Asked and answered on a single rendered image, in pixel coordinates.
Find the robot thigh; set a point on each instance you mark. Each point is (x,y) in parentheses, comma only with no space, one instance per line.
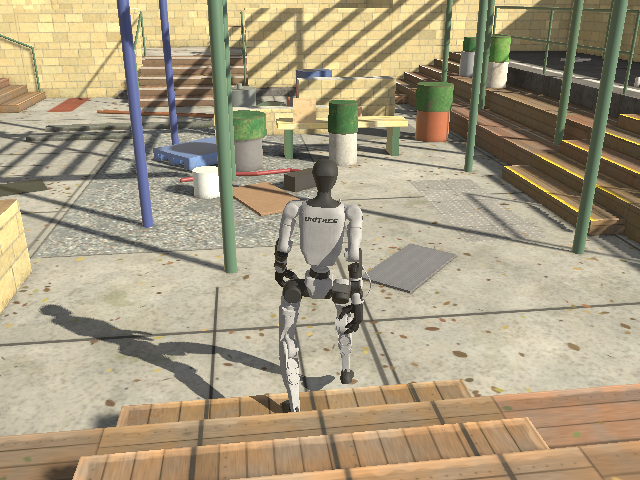
(341,297)
(292,293)

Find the right robot forearm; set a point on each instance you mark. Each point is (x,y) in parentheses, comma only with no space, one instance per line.
(355,281)

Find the robot right hand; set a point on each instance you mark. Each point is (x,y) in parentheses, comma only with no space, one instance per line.
(358,317)

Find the robot right upper arm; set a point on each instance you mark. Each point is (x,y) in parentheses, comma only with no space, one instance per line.
(354,233)

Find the robot left hand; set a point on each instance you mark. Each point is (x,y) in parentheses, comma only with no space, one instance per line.
(287,273)

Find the left robot forearm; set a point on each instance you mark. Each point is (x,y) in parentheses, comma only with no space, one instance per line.
(280,260)

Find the robot left upper arm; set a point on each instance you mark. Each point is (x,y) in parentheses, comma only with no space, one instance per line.
(287,224)

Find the robot right thigh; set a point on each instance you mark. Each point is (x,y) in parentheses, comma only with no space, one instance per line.
(341,297)

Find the robot left thigh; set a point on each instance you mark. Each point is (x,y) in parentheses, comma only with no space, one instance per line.
(292,293)

